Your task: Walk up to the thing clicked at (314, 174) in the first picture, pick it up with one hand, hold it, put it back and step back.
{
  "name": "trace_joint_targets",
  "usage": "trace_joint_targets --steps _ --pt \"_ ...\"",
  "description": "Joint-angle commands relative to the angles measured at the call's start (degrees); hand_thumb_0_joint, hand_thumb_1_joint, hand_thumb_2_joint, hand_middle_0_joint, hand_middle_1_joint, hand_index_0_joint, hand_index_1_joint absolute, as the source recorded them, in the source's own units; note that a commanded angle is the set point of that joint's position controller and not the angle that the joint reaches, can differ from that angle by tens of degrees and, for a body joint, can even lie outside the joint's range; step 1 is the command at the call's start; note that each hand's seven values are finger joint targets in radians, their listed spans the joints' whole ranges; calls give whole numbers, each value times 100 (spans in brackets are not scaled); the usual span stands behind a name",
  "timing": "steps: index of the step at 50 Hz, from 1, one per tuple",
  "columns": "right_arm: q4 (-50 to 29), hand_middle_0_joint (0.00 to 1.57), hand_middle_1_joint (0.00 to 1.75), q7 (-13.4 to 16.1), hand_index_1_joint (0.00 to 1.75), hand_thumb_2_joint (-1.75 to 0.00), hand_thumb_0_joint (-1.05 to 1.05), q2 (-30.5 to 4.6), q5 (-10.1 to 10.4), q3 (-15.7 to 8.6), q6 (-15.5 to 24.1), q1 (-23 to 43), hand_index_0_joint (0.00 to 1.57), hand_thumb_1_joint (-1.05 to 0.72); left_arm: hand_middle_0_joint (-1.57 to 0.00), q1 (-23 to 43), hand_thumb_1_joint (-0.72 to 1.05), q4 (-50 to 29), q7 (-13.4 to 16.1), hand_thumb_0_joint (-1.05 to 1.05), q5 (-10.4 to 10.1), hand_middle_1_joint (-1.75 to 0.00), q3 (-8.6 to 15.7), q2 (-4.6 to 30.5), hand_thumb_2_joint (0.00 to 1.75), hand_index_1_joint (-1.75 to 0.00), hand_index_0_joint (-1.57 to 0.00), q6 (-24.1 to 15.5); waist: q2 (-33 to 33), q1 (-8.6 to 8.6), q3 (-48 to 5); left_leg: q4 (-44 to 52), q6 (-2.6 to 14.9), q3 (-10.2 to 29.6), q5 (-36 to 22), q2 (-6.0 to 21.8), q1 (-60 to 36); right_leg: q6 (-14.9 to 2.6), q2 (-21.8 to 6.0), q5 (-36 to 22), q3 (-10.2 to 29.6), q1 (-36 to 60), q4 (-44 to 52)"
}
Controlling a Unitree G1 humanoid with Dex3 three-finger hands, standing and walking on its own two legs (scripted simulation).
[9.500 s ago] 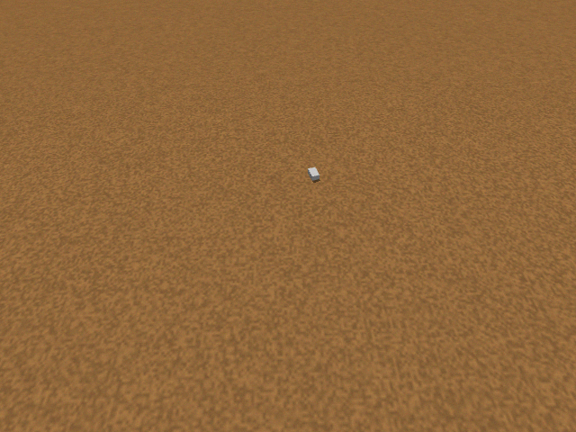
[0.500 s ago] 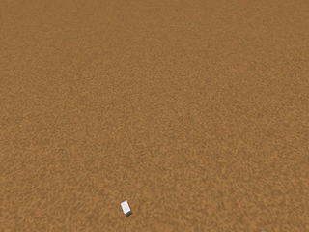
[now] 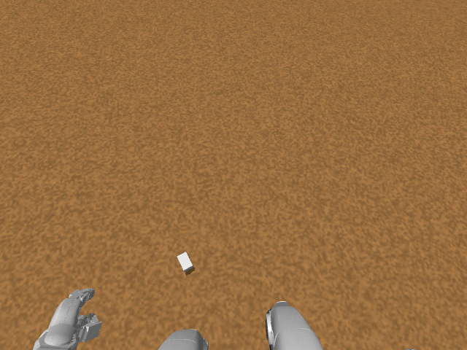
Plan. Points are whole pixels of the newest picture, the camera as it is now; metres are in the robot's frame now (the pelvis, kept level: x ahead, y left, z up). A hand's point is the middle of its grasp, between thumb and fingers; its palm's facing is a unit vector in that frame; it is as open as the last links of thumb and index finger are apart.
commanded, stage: walk up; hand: left
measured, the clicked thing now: (185, 261) +0.43 +0.19 -0.74
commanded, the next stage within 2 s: none
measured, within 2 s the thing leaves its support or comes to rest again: neither
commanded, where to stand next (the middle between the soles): +0.04 -0.04 m, yaw -1 degrees
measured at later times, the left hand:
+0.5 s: hand (111, 334) +0.14 +0.23 -0.12, palm faces -0.17 -0.91 -0.39, open 7.4 cm
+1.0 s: hand (111, 321) +0.16 +0.24 -0.13, palm faces -0.01 -0.90 -0.43, open 7.4 cm
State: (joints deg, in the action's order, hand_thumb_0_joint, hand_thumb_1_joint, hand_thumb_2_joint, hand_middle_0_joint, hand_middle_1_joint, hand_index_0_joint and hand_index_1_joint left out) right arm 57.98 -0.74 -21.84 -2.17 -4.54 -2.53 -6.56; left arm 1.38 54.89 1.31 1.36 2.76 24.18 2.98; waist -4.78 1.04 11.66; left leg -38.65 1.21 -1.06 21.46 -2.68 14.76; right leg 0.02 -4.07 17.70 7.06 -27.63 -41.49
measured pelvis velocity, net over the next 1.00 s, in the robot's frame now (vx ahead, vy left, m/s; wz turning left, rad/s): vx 0.04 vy -0.04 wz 0.02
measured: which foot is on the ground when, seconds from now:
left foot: down 0.00-0.52, up 0.54-0.98, down 1.00-1.00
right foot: up 0.00-0.48, down 0.50-1.00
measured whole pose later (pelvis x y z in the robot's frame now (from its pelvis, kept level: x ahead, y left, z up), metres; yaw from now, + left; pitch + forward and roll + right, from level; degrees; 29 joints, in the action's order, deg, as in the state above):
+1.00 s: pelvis +0.04 -0.04 +0.00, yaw +1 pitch -2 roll +0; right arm 53.1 -0.5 -25.0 -1.4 -4.2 -2.5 -13.8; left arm -5.1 50.2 1.2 1.1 2.8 22.4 -0.2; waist 1.3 0.7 9.2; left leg -41.5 -0.8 2.2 21.9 0.8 17.9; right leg 0.7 -5.1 16.7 -4.1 -21.8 -40.7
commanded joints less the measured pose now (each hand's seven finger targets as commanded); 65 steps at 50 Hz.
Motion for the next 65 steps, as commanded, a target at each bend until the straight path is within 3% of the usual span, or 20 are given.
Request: trace_joint_targets --steps 1,4,8,11,19,23,25,26,28,31,39,47,50,51,52,53,54,57,62,65 --pt "-502 20 30 143 30 -90 0 -2065 -43 -361 286 291 20 -90 -20 -42 90 -234 80 0 -30 -30 270 1062 90 -30 -20 29 1499 19 -810 2826 790 3044 65 2272 1023 -158 629 1226 765 356 -1895" --pt "-535 20 30 231 30 -90 0 -1564 -30 -269 498 179 20 -90 -20 -806 90 -49 -55 0 -69 -30 299 1155 90 -30 -20 13 939 -324 -1097 2031 256 1583 -1594 1522 -1025 -79 698 240 696 -538 -1856" --pt "-292 20 30 285 30 -90 0 -1712 69 -452 684 -1220 20 -90 -20 -373 90 -402 -272 0 109 -30 364 1181 90 -30 -20 -60 969 367 -1434 2234 323 2097 -995 1843 -2815 70 552 292 510 -1063 -1362" --pt "-452 20 30 256 30 -90 0 -1723 62 -474 720 -1286 20 -90 -20 -368 90 -512 -357 0 74 -30 342 1215 90 -30 -20 -137 1106 432 -910 2690 663 2214 161 2102 -2640 107 427 330 620 -1326 -1162" --pt "-931 20 30 -17 30 -90 0 -1664 44 -372 701 -1048 20 -90 -20 -882 90 -458 -516 0 -21 -30 290 1055 90 -30 -20 -436 1770 232 -371 2811 934 835 424 1641 -895 54 228 246 -504 340 316" --pt "-1106 20 30 -15 30 -90 0 -1381 129 -174 471 -604 20 -90 -20 -1472 90 -138 -329 0 4 -30 273 783 90 -30 -20 -527 1341 -142 -667 1472 645 185 -1502 1286 225 27 454 -837 -980 2113 1461" --pt "-1085 20 30 19 30 -90 0 -786 253 69 372 -906 20 -90 -20 -1859 90 -7 -187 0 -10 -30 369 1101 90 -30 -20 -581 45 -350 -1126 98 190 -49 -733 776 652 -36 52 -1495 -230 2993 1987" --pt "-1130 20 30 38 30 -90 0 -510 288 175 339 -1106 20 -90 -20 -1743 90 -163 -121 0 26 -30 408 1414 90 -30 -20 -624 -940 -234 -1278 -627 -64 67 881 249 838 -350 -1078 -1496 1406 2739 2538" --pt "-840 20 30 148 30 -90 0 -1170 313 -16 180 -1350 20 -90 -20 -917 90 -423 -75 0 19 -30 359 1550 90 -30 -20 -547 -411 -73 -962 -1240 1 761 1289 335 337 -1044 -1469 508 1979 1407 2811" --pt "-495 20 30 148 30 -90 0 -1259 302 -22 112 -1466 20 -90 -20 -583 90 -488 -37 0 -74 -30 307 1258 90 -30 -20 -553 -424 18 -869 -1299 -2 1158 768 353 654 -678 -924 247 980 1630 2697" --pt "-694 20 30 89 30 -90 0 -1304 54 -164 -84 -1239 20 -90 -20 -771 90 -665 140 0 -94 -30 509 1281 90 -30 -20 -551 -157 -163 -1055 -2450 -201 1123 468 268 1145 -1254 -1438 -1856 574 1667 2146" --pt "-769 20 30 57 30 -90 0 -1072 117 -165 108 -1129 20 -90 -20 -582 90 -841 103 0 -15 -30 416 1240 90 -30 -20 -412 -625 -174 -1548 -396 -204 116 319 263 394 -1186 -1115 -2816 -79 1714 899" --pt "-657 20 30 110 30 -90 0 -1218 58 -230 239 -1297 20 -90 -20 -463 90 -889 59 0 -141 -30 263 1026 90 -30 -20 -267 -16 121 -1453 1217 -53 112 -1436 223 -369 -624 -689 -1837 -356 997 -79" --pt "-785 20 30 140 30 -90 0 -1607 -24 -305 286 -1086 20 -90 -20 -615 90 -905 52 0 -197 -30 192 769 90 -30 -20 -226 929 -10 -1456 1510 256 1593 -2187 1171 -454 -286 -98 -935 -624 469 -814" --pt "-982 20 30 132 30 -90 0 -2033 4 -337 301 -740 20 -90 -20 -644 90 -908 101 0 -223 -30 179 673 90 -30 -20 -185 1705 -72 -1375 1678 894 2849 -2908 2139 -401 -125 697 1692 -724 -117 -1400" --pt "-937 20 30 125 30 -90 0 -2215 84 -365 305 -734 20 -90 -20 -400 90 -765 169 0 -164 -30 253 967 90 -30 -20 -145 1785 185 -1344 1834 1604 3439 -2413 2596 348 -124 522 2098 -40 358 -2126" --pt "-950 20 30 151 30 -90 0 -2001 80 -334 310 -521 20 -90 -20 -424 90 -669 155 0 -171 -30 266 1087 90 -30 -20 -144 1516 67 -1022 1810 1631 3087 -2300 2458 616 -141 429 1895 102 418 -2331" --pt "-1011 20 30 250 30 -90 0 -1392 100 -122 396 -151 20 -90 -20 -1094 90 -418 62 0 -264 -30 252 952 90 -30 -20 -175 1221 -299 -1262 983 889 1190 -3395 1428 -493 -196 603 1122 124 -4 -2124" --pt "-951 20 30 174 30 -90 0 -1714 18 -222 482 -671 20 -90 -20 -867 90 -380 -94 0 -93 -30 179 941 90 -30 -20 -324 1616 188 -1525 1354 1102 1719 -957 1683 -1269 23 360 1283 -483 286 -259" --pt "-1009 20 30 101 30 -90 0 -1843 15 -274 437 -678 20 -90 -20 -1120 90 -256 -117 0 12 -30 237 1044 90 -30 -20 -448 1554 115 -1223 1288 1231 1770 -874 1808 -780 -146 428 1328 -716 739 555"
